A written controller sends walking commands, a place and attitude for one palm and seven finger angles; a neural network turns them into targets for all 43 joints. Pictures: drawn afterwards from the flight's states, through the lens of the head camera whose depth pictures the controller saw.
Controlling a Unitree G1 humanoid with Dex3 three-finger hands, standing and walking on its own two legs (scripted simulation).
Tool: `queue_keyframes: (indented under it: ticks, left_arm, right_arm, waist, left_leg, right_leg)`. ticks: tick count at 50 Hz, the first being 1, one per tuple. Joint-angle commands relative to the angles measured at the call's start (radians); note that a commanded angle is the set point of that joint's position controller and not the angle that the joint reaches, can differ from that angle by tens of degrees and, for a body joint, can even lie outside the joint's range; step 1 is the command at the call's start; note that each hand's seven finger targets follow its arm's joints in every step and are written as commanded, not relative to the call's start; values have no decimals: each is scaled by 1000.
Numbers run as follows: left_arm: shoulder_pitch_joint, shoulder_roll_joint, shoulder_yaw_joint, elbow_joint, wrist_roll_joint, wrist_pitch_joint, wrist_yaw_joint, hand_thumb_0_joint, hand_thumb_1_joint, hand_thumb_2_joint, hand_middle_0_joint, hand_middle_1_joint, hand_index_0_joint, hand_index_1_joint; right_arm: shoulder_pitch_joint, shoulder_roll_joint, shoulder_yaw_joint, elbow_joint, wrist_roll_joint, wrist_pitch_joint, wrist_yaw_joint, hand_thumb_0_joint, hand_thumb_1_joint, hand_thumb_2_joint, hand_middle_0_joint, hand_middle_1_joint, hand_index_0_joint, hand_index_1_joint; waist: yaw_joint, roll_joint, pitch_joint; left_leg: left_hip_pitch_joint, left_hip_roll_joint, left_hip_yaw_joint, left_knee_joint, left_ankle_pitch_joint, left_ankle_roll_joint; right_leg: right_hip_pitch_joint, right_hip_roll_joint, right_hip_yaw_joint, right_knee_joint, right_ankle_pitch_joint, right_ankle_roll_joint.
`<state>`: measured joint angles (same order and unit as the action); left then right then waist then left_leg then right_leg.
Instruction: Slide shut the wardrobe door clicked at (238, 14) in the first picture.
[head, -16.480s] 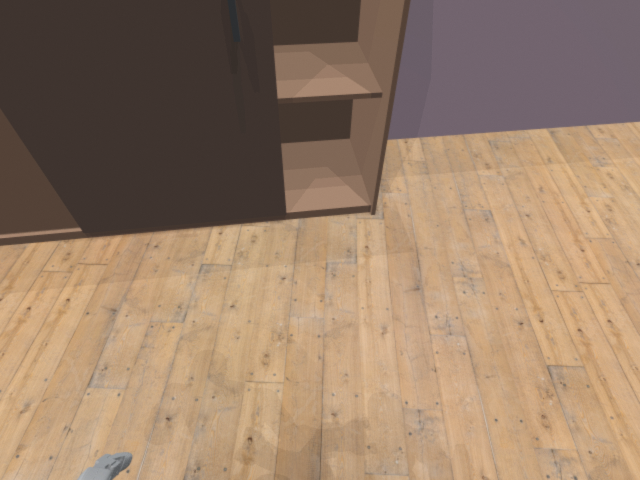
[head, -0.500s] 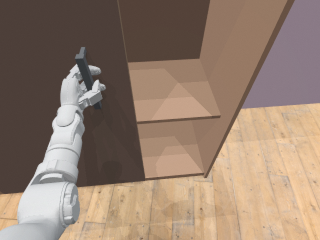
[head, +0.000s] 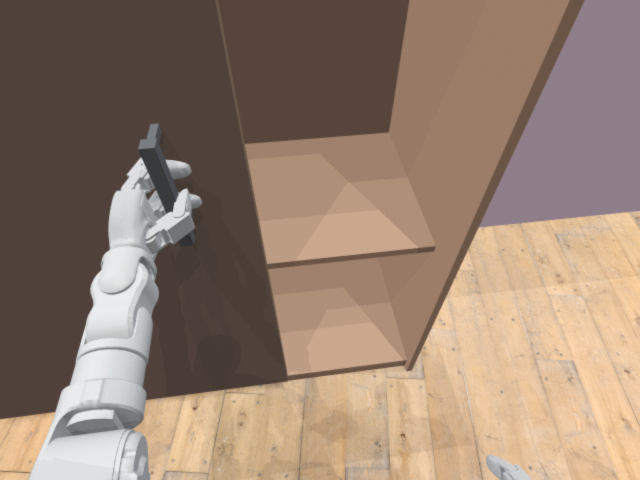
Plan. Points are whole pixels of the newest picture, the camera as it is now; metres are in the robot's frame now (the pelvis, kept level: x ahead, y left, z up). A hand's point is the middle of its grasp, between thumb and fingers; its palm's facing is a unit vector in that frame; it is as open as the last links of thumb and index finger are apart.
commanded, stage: tug the door sideways, standing still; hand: left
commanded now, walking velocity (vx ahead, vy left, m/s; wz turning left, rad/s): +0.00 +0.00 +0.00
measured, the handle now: (172, 189) +0.47 +0.19 +0.12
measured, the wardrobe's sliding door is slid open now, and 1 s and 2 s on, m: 0.38 0.38 0.34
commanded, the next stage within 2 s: step sideways, sliding the door along in 0.88 s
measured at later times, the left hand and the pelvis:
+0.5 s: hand (190, 215) +0.42 +0.15 +0.12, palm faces +0.19 -0.98 -0.02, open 5.6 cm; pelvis -0.01 +0.01 -0.01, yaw +5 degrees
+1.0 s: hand (190, 216) +0.42 +0.16 +0.12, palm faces +0.17 -0.99 -0.04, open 5.7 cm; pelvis -0.03 +0.01 -0.01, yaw +6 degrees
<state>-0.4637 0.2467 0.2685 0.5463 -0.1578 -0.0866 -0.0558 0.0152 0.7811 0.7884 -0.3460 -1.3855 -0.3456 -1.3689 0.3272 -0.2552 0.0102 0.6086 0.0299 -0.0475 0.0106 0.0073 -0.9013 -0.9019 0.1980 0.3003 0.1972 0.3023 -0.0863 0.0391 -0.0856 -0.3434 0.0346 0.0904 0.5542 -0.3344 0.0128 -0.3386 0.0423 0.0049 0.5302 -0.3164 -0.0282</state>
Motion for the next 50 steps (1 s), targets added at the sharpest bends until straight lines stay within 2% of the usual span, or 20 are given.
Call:
queue_keyframes:
  ticks: [1, 5, 6, 7, 9, 13, 14, 15, 17, 21, 25, 26, 29, 34, 37, 42, 46, 48, 49, 50]
  left_arm:
    - [-369, 103, -54, -292, -18, -51, 8, 0, 900, 900, -450, -1400, -450, -1400]
    - [-540, 31, -118, -236, 12, -26, 55, 0, 900, 900, -450, -1400, -450, -1400]
    - [-576, 23, -134, -250, 17, -25, 67, 0, 900, 900, -450, -1400, -450, -1400]
    - [-586, 3, -151, -260, 28, -27, 73, 0, 900, 900, -450, -1400, -450, -1400]
    - [-607, -38, -183, -256, 35, -36, 83, 0, 900, 900, -450, -1400, -450, -1400]
    - [-668, -109, -256, -232, 43, -67, 90, 0, 900, 900, -450, -1400, -450, -1400]
    - [-672, -131, -274, -208, 43, -72, 88, 0, 900, 900, -450, -1400, -450, -1400]
    - [-686, -147, -289, -190, 43, -79, 86, 0, 900, 900, -450, -1400, -450, -1400]
    - [-733, -168, -321, -180, 45, -98, 81, 0, 900, 900, -450, -1400, -450, -1400]
    - [-783, -203, -357, -119, 44, -127, 78, 0, 900, 900, -450, -1400, -450, -1400]
    - [-842, -252, -404, -108, 39, -155, 79, 0, 900, 900, -450, -1400, -450, -1400]
    - [-830, -245, -394, -74, 39, -157, 83, 0, 900, 900, -450, -1400, -450, -1400]
    - [-854, -253, -401, -39, 33, -168, 82, 0, 900, 900, -450, -1400, -450, -1400]
    - [-875, -256, -397, -12, 25, -182, 83, 0, 900, 900, -450, -1400, -450, -1400]
    - [-862, -258, -400, 35, 24, -184, 79, 0, 900, 900, -450, -1400, -450, -1400]
    - [-884, -254, -396, 29, 23, -194, 80, 0, 900, 900, -450, -1400, -450, -1400]
    - [-879, -252, -392, 51, 26, -198, 83, 0, 900, 900, -450, -1400, -450, -1400]
    - [-895, -263, -408, 23, 28, -201, 82, 0, 900, 900, -450, -1400, -450, -1400]
    - [-973, -221, -380, -25, 25, -205, 86, 0, 900, 900, -450, -1400, -450, -1400]
    - [-1026, 393, -20, -96, 109, -209, 139, 0, 900, 900, -450, -1400, -450, -1400]
  right_arm:
    - [-17, -123, -54, -98, 9, -45, -11, 0, -900, -900, 200, 300, 200, 300]
    - [17, -119, -61, -43, -2, -40, -16, 0, -900, -900, 200, 300, 200, 300]
    - [23, -120, -64, -32, -3, -42, -14, 0, -900, -900, 200, 300, 200, 300]
    - [30, -115, -67, -24, -8, -43, -13, 0, -900, -900, 200, 300, 200, 300]
    - [36, -112, -69, -13, -13, -48, -8, 0, -900, -900, 200, 300, 200, 300]
    - [34, -109, -68, 3, -19, -61, -2, 0, -900, -900, 200, 300, 200, 300]
    - [29, -108, -65, 6, -18, -64, -1, 0, -900, -900, 200, 300, 200, 300]
    - [30, -107, -63, 8, -18, -67, 0, 0, -900, -900, 200, 300, 200, 300]
    - [26, -107, -59, 13, -18, -75, 4, 0, -900, -900, 200, 300, 200, 300]
    - [28, -109, -57, 24, -17, -92, 8, 0, -900, -900, 200, 300, 200, 300]
    - [36, -108, -56, 36, -17, -115, 14, 0, -900, -900, 200, 300, 200, 300]
    - [40, -112, -58, 41, -17, -117, 15, 0, -900, -900, 200, 300, 200, 300]
    - [43, -115, -55, 49, -16, -131, 16, 0, -900, -900, 200, 300, 200, 300]
    - [55, -118, -56, 63, -16, -149, 19, 0, -900, -900, 200, 300, 200, 300]
    - [56, -122, -53, 66, -14, -153, 20, 0, -900, -900, 200, 300, 200, 300]
    - [59, -124, -54, 68, -13, -162, 23, 0, -900, -900, 200, 300, 200, 300]
    - [57, -126, -55, 66, -11, -165, 24, 0, -900, -900, 200, 300, 200, 300]
    - [56, -122, -53, 61, -11, -168, 26, 0, -900, -900, 200, 300, 200, 300]
    - [54, -128, -53, 62, -11, -170, 23, 0, -900, -900, 200, 300, 200, 300]
    - [20, -170, -70, 27, 11, -120, -32, 0, -900, -900, 200, 300, 200, 300]
  waist:
    - [33, -29, -291]
    - [-14, 10, -302]
    - [-18, 6, -314]
    - [-21, 48, -358]
    - [-23, 37, -402]
    - [-40, -25, -410]
    - [-38, -6, -401]
    - [-44, -29, -381]
    - [-46, 14, -375]
    - [-56, -6, -347]
    - [-67, 20, -364]
    - [-66, -7, -356]
    - [-72, -9, -334]
    - [-73, -1, -355]
    - [-73, -42, -310]
    - [-74, 8, -330]
    - [-71, -17, -320]
    - [-73, 21, -328]
    - [-78, 19, -359]
    - [53, -27, -369]
  left_leg:
    - [173, -11, -56, 25, 623, 20]
    - [229, -8, -77, 46, 642, 13]
    - [241, -9, -82, 56, 674, 13]
    - [275, -7, -90, 63, 707, 9]
    - [314, -5, -107, 73, 742, 2]
    - [318, -6, -123, 71, 700, 2]
    - [317, -7, -125, 71, 686, 0]
    - [310, -6, -130, 70, 668, 1]
    - [319, -8, -138, 70, 636, -1]
    - [305, -9, -147, 66, 558, 0]
    - [318, -9, -165, 67, 533, -6]
    - [303, -9, -164, 66, 506, -4]
    - [272, -17, -164, 56, 417, -3]
    - [276, -21, -165, 59, 425, -4]
    - [241, -21, -166, 50, 399, -2]
    - [260, -23, -167, 57, 401, -5]
    - [251, -20, -171, 53, 389, -6]
    - [270, -20, -175, 56, 414, -8]
    - [286, -22, -175, 58, 414, -8]
    - [239, 41, -173, 32, 339, 40]
  right_leg:
    - [139, -18, -19, 1, 669, 17]
    - [58, -13, -26, 1, 607, 17]
    - [51, -13, -28, 4, 618, 15]
    - [42, -15, -30, 15, 611, 15]
    - [23, -14, -37, 22, 601, 15]
    - [6, -11, -45, 24, 563, 15]
    - [-6, -11, -43, 25, 547, 12]
    - [-17, -10, -47, 24, 529, 12]
    - [-45, -10, -45, 23, 485, 7]
    - [-77, -5, -47, 18, 425, 2]
    - [-104, -3, -53, 27, 387, -1]
    - [-114, -1, -52, 24, 368, 1]
    - [-120, 0, -54, 21, 330, -2]
    - [-124, -1, -55, 27, 335, -2]
    - [-129, 1, -58, 24, 319, -1]
    - [-147, 0, -55, 28, 309, -2]
    - [-153, 0, -58, 30, 293, -2]
    - [-159, -1, -57, 35, 302, -3]
    - [-150, -1, -54, 34, 312, -1]
    - [23, -82, 21, -9, 253, 16]
